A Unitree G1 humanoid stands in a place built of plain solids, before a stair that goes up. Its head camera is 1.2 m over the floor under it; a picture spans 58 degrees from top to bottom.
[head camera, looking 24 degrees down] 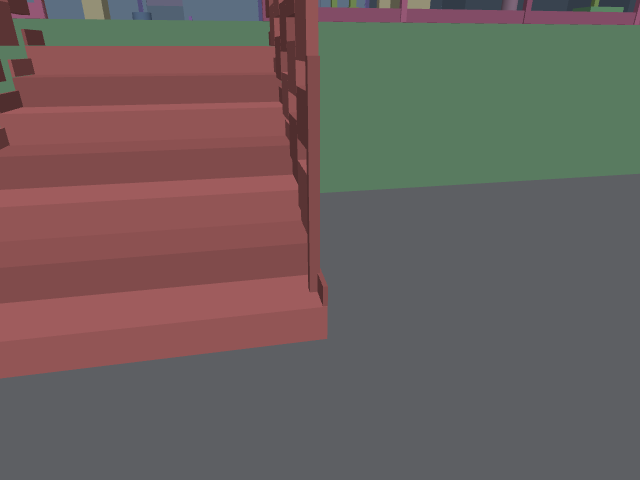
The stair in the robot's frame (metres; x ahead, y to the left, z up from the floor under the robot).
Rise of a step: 0.17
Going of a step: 0.30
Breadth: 1.62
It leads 11 degrees to the left of straight ahead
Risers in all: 8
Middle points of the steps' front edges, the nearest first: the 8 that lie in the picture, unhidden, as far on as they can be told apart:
1.44 0.76 0.17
1.74 0.82 0.35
2.03 0.88 0.52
2.33 0.93 0.69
2.62 0.99 0.86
2.91 1.05 1.04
3.21 1.11 1.21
3.50 1.16 1.38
